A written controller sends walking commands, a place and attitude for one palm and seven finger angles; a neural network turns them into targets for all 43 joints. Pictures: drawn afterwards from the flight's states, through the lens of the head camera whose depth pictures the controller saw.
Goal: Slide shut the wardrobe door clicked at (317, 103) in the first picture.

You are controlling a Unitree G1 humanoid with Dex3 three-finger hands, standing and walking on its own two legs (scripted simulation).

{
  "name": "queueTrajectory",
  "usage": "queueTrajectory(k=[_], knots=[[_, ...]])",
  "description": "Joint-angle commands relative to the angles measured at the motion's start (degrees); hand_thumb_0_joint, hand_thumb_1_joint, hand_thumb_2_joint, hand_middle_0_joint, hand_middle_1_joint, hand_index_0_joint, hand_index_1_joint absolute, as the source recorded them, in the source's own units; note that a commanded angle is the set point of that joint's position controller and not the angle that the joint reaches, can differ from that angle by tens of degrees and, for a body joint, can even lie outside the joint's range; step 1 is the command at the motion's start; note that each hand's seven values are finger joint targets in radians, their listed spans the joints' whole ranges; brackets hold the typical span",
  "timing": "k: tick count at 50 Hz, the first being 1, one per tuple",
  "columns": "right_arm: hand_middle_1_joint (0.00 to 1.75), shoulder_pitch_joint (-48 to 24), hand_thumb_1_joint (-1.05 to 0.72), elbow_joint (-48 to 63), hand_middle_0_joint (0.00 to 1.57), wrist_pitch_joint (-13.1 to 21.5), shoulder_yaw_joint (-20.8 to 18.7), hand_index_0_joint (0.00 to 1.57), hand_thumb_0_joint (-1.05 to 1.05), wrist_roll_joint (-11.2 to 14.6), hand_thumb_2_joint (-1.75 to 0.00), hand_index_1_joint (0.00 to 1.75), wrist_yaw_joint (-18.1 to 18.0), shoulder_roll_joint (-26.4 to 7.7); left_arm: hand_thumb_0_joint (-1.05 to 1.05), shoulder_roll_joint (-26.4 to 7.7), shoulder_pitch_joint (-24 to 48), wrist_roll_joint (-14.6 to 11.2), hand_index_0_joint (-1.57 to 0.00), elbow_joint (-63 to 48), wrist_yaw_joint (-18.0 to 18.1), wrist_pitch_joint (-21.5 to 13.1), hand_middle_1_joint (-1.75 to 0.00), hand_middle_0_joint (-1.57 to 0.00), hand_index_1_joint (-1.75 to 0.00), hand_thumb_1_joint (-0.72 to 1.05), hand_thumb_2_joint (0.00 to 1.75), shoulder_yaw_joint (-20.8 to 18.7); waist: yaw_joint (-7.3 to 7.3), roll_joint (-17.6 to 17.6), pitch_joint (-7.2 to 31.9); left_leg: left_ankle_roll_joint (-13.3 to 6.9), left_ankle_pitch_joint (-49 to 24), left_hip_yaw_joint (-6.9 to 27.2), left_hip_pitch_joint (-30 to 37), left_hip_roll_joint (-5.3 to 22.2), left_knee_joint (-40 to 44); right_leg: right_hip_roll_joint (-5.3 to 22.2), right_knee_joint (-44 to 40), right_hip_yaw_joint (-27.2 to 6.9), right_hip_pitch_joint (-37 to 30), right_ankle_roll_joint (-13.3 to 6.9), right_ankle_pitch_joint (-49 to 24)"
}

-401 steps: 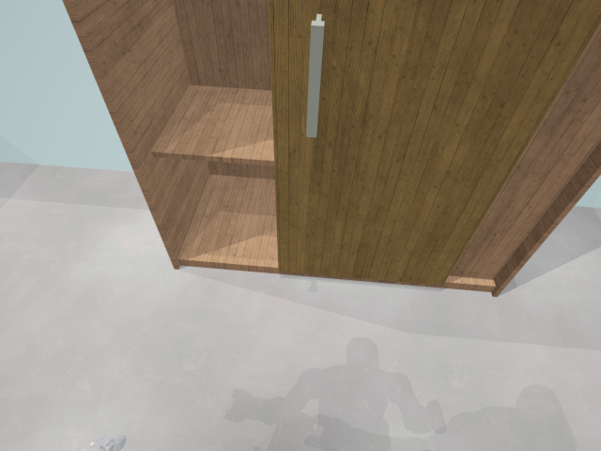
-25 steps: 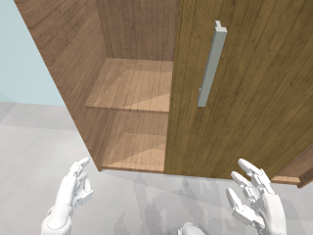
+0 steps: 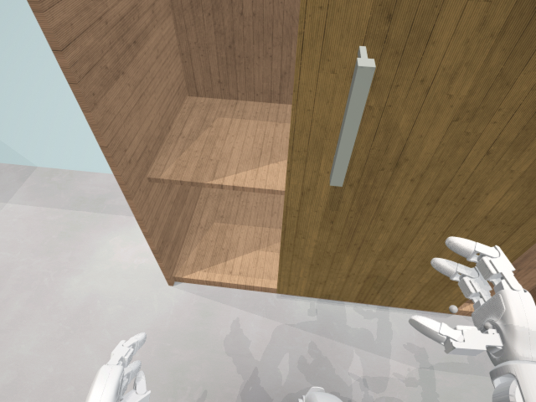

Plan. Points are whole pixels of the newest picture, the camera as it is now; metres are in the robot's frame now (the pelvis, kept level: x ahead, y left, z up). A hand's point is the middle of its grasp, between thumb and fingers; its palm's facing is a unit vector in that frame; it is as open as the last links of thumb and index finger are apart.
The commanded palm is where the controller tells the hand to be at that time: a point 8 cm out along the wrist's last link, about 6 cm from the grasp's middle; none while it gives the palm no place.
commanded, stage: raise the hand with hooked fingers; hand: right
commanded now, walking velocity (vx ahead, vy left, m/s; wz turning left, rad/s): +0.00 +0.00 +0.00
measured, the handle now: (347, 123) +0.55 -0.10 +0.13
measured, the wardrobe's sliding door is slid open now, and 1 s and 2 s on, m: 0.41 0.41 0.41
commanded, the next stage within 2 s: move the hooked fingers beside the handle in 1.12 s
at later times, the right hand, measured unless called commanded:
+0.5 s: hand (531, 278) +0.26 -0.28 +0.14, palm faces +0.12 +0.99 -0.07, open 13.9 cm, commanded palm +0.23 -0.32 +0.15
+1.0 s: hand (525, 261) +0.27 -0.27 +0.15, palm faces +0.12 +0.99 -0.07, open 13.9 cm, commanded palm +0.24 -0.31 +0.16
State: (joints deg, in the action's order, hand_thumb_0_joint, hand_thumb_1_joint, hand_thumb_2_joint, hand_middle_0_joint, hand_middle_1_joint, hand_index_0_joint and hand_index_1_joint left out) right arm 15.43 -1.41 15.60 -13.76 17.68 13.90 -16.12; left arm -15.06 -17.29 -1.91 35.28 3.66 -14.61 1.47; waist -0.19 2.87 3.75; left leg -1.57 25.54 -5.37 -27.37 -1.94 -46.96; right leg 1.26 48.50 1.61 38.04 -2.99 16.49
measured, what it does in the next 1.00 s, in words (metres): stands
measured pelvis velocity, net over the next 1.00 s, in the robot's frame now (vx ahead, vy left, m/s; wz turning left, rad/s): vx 0.00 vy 0.01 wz -0.02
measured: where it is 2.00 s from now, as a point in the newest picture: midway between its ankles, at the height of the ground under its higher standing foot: outside the picture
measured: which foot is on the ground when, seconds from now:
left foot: down 0.00-1.00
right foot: down 0.00-1.00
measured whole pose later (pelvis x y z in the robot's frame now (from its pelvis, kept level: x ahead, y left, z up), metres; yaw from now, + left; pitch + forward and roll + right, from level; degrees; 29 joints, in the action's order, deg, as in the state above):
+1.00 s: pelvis +0.00 +0.01 +0.03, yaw -1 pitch -1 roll +2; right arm -0.6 -13.9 4.9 -24.3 19.0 23.1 -23.6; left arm -16.1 -14.6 -3.6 38.3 6.3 -17.3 3.1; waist 1.5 3.4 -0.1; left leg -2.1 19.2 -5.7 -11.3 -2.0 -31.6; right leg 0.4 33.4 0.9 21.9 -2.2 10.3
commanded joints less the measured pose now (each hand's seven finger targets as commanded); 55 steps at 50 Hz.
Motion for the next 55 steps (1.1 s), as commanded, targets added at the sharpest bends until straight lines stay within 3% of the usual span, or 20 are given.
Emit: queueTrajectory(k=[1,5,11,14,15,19,22,26,28,29,31,34,40,43,44,48,51,55], knots=[[1.05,-8.22,0.27,11.91,0.28,2.2,-4.73,0.28,0.0,1.09,-0.4,1.05,0.47,-9.23,0.0,-7.3,6.85,-0.45,-0.2,-10.29,0.5,-4.54,-0.3,-0.2,-0.3,0.9,0.9,-2.38,0.85,1.19,8.21,0.37,-4.24,1.26,-4.53,-0.18,10.69,-0.3,-11.01,-5.59,-17.37,0.69,1.25],[1.11,-13.26,0.36,13.81,0.29,1.32,-6.18,0.29,0.0,1.13,-0.36,1.11,0.33,-11.44,0.0,-7.51,7.1,-0.5,-0.2,-9.84,0.89,-4.79,-0.3,-0.2,-0.3,0.9,0.9,-2.04,0.72,3.57,8.25,0.02,-4.78,0.98,-3.04,-0.29,11.87,-0.12,-13.63,-6.87,-20.73,0.82,2.34],[1.2,-17.19,0.5,10.36,0.3,-1.69,-7.68,0.3,0.0,1.28,-0.3,1.2,2.34,-13.2,0.0,-7.7,7.72,-0.73,-0.2,-9.23,1.29,-4.67,-0.3,-0.2,-0.3,0.9,0.9,-1.4,1.17,3.67,6.73,-0.18,-6.72,0.5,-0.6,-0.59,14.15,0.21,-16.98,-8.02,-24.24,1.18,2.1],[1.2,-18.53,0.5,7.73,0.3,-4.0,-9.7,0.3,0.0,1.51,-0.3,1.2,3.9,-15.39,0.0,-8.14,7.84,-0.71,-0.2,-9.02,1.7,-4.39,-0.3,-0.2,-0.3,0.9,0.9,-1.05,1.82,3.14,6.99,-0.3,-8.22,0.65,1.49,-0.81,15.57,0.07,-17.97,-8.01,-25.67,1.15,0.56],[1.2,-20.0,0.5,7.9,0.3,-4.68,-9.08,0.3,0.0,1.65,-0.3,1.2,4.35,-14.68,0.0,-7.66,8.45,-1.03,-0.2,-9.08,1.72,-4.34,-0.3,-0.2,-0.3,0.9,0.9,-0.84,1.62,4.36,6.13,-0.28,-8.29,0.64,1.36,-0.6,16.12,0.06,-18.45,-7.9,-26.04,1.21,0.54],[1.2,-23.35,0.5,6.3,0.3,-6.47,-11.19,0.3,0.0,1.8,-0.3,1.2,5.41,-17.31,0.0,-7.93,8.64,-0.97,-0.2,-8.55,2.2,-4.15,-0.3,-0.2,-0.3,0.9,0.9,-0.46,1.92,2.15,6.2,-0.26,-8.59,0.56,3.2,-0.87,17.73,0.22,-20.01,-8.45,-27.7,1.21,0.68],[1.2,-26.33,0.5,6.18,0.3,-6.95,-11.85,0.3,0.0,1.82,-0.3,1.2,6.11,-18.27,0.0,-7.68,9.42,-1.23,-0.2,-8.23,2.36,-4.41,-0.3,-0.2,-0.3,0.9,0.9,-0.28,1.76,3.93,6.77,-0.19,-8.23,0.6,3.54,-0.64,18.64,0.29,-21.18,-8.77,-29.48,1.29,1.36],[1.2,-29.0,0.5,3.42,0.3,-8.03,-14.15,0.3,0.0,2.36,-0.3,1.2,7.25,-20.88,0.0,-7.87,9.63,-1.35,-0.2,-7.46,2.85,-4.5,-0.3,-0.2,-0.3,0.9,0.9,-0.11,1.84,2.79,6.43,-0.12,-8.68,0.8,5.27,-0.42,20.27,0.02,-21.89,-8.35,-29.74,1.01,0.69],[1.2,-30.91,0.5,2.19,0.3,-8.57,-14.18,0.3,0.0,2.33,-0.3,1.2,8.03,-21.66,0.0,-7.91,10.02,-1.58,-0.2,-7.24,3.09,-4.62,-0.3,-0.2,-0.3,0.9,0.9,-0.01,1.69,4.02,5.23,-0.06,-7.86,1.06,4.97,-0.29,20.98,-0.06,-22.42,-8.29,-29.92,0.96,1.9],[1.2,-31.02,0.5,0.89,0.3,-8.81,-15.33,0.3,0.0,2.26,-0.3,1.2,8.25,-23.03,0.0,-8.03,9.69,-1.51,-0.2,-6.85,3.22,-4.53,-0.3,-0.2,-0.3,0.9,0.9,-0.03,1.88,2.79,5.01,-0.08,-7.89,1.28,5.74,-0.3,21.73,-0.18,-22.32,-7.89,-29.71,0.78,1.58],[1.2,-33.57,0.5,1.07,0.3,-8.95,-15.13,0.3,0.0,2.34,-0.3,1.2,9.01,-23.54,0.0,-8.03,10.05,-1.77,-0.2,-6.79,3.39,-4.87,-0.3,-0.2,-0.3,0.9,0.9,-0.01,1.52,4.76,5.37,-0.05,-7.9,1.42,6.17,-0.1,22.15,-0.39,-22.44,-7.59,-30.35,0.77,1.28],[1.2,-29.52,0.5,-2.78,0.3,-9.29,-13.99,0.3,0.0,2.64,-0.3,1.2,10.1,-21.47,0.0,-8.1,9.43,-1.89,-0.2,-6.73,3.13,-5.16,-0.3,-0.2,-0.3,0.9,0.9,-0.21,1.87,1.61,4.49,0.06,-7.62,1.66,6.46,-0.05,22.82,-0.54,-22.11,-7.07,-29.44,0.47,0.94],[1.2,-30.93,0.5,0.53,0.3,-8.23,-15.38,0.3,0.0,3.01,-0.3,1.2,9.77,-23.44,0.0,-8.31,9.38,-1.85,-0.2,-6.87,2.7,-5.95,-0.3,-0.2,-0.3,0.9,0.9,-0.68,1.87,3.77,4.85,0.12,-8.05,2.07,6.2,0.18,22.79,-0.98,-21.4,-6.35,-29.43,0.31,-0.64],[1.2,-30.32,0.5,1.58,0.3,-7.15,-17.19,0.3,0.0,2.97,-0.3,1.2,8.91,-24.43,0.0,-8.21,9.21,-1.65,-0.2,-6.82,2.82,-6.29,-0.3,-0.2,-0.3,0.9,0.9,-0.91,2.1,3.19,7.1,0.32,-9.72,2.22,7.09,0.26,22.53,-0.92,-20.86,-5.86,-30.78,0.15,-3.24],[1.2,-29.73,0.5,0.78,0.3,-7.01,-17.68,0.3,0.0,2.73,-0.3,1.2,8.61,-25.22,0.0,-8.29,8.66,-1.45,-0.2,-6.3,2.82,-6.17,-0.3,-0.2,-0.3,0.9,0.9,-0.79,2.17,2.02,6.0,0.33,-9.46,2.41,7.36,0.22,22.93,-0.83,-20.72,-5.69,-29.8,0.13,-3.25],[1.2,-31.01,0.5,0.59,0.3,-6.49,-16.12,0.3,0.0,2.76,-0.3,1.2,8.77,-23.23,0.0,-7.99,9.17,-1.73,-0.2,-6.17,2.95,-6.57,-0.3,-0.2,-0.3,0.9,0.9,-0.94,1.66,4.66,5.83,0.54,-10.54,2.78,6.83,0.51,22.81,-1.05,-20.33,-5.02,-30.61,0.1,-4.06],[1.2,-29.98,0.5,-1.17,0.3,-6.79,-15.99,0.3,0.0,2.9,-0.3,1.2,9.2,-22.96,0.0,-8.09,8.9,-1.72,-0.2,-5.89,2.93,-6.56,-0.3,-0.2,-0.3,0.9,0.9,-1.03,1.48,1.44,5.39,0.84,-11.84,3.27,7.14,0.66,23.06,-1.16,-19.57,-4.58,-29.4,-0.13,-5.07],[1.2,-30.11,0.5,-1.89,0.3,-7.09,-15.53,0.3,0.0,3.34,-0.3,1.2,9.93,-22.45,0.0,-8.03,9.08,-1.85,-0.2,-5.67,2.91,-6.43,-0.3,-0.2,-0.3,0.9,0.9,-1.02,1.38,1.9,5.4,1.14,-14.08,4.13,7.34,1.07,22.8,-1.3,-18.44,-3.99,-28.79,-0.13,-6.71]])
